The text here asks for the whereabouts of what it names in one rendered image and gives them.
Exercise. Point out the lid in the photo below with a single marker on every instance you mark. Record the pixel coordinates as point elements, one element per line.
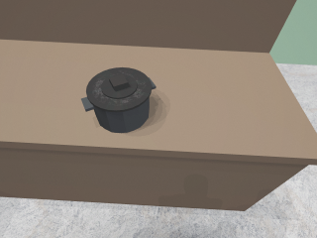
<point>102,95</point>

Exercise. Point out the pot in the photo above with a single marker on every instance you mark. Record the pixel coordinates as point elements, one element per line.
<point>121,122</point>

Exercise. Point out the knob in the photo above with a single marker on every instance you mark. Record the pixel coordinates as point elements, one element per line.
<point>118,81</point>

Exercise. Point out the table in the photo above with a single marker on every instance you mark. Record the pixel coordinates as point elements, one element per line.
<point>224,127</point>

